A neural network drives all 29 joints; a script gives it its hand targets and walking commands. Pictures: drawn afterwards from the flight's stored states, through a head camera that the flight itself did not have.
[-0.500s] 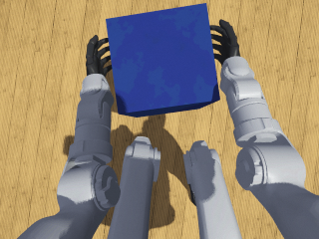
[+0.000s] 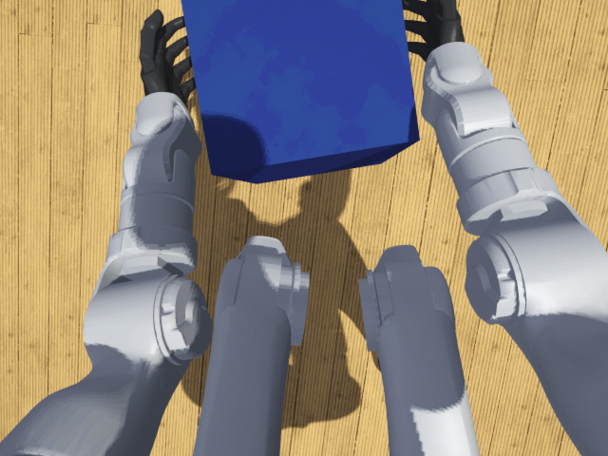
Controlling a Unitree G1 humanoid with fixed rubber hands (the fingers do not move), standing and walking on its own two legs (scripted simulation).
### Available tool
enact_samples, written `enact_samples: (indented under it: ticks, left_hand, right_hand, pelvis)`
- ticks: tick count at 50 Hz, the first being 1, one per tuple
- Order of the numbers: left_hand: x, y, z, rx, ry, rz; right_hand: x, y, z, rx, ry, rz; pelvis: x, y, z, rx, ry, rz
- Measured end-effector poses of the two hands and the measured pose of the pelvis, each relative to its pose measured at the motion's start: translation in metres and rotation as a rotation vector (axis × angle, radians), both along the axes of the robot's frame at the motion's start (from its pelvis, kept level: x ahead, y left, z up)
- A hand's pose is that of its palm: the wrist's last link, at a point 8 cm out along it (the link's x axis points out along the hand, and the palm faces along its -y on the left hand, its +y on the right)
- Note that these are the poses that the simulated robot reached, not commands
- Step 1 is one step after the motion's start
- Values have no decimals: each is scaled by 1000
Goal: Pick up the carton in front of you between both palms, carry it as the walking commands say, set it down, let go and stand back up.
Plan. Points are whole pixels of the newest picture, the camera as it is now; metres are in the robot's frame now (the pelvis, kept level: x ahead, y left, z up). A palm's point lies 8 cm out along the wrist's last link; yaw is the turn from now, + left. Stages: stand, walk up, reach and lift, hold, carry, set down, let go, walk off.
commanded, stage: set down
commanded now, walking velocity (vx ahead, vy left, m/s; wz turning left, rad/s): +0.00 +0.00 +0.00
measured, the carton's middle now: (304, 92) +0.50 +0.05 -0.23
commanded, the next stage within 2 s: none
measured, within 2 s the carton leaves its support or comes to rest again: rests again in 1.02 s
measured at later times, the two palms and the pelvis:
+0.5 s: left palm (175, 102) +0.48 +0.20 -0.17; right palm (439, 57) +0.53 -0.10 -0.17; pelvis +0.00 +0.00 -0.01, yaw +0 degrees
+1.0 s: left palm (174, 103) +0.48 +0.21 -0.18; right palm (443, 57) +0.53 -0.11 -0.18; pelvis -0.01 +0.00 -0.02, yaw +0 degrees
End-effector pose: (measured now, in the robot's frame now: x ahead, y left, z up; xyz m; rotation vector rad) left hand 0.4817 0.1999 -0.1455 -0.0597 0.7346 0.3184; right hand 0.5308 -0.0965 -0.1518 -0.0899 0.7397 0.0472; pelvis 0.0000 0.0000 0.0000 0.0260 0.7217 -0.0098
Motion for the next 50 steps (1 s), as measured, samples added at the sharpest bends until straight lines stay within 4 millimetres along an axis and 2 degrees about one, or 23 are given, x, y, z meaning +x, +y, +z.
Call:
enact_samples:
  ticks: [7, 17, 45, 50]
  left_hand:
    - [-2, 0, -6, 4, 22, -8]
    - [-7, -2, -21, -1, 51, -36]
    - [0, 2, -24, -5, 32, -113]
    - [-4, 7, -34, 11, 52, -105]
  right_hand:
    - [-1, 0, -3, -12, 19, 4]
    - [-7, -4, -18, -29, 44, 10]
    - [0, -6, -21, 5, 26, 75]
    - [0, -12, -30, -5, 17, 70]
  pelvis:
    - [1, -2, -3, 1, 1, -3]
    - [-2, 0, -7, 0, -28, -7]
    - [-11, -2, -15, 10, -72, -5]
    - [-11, -2, -15, 11, -77, -4]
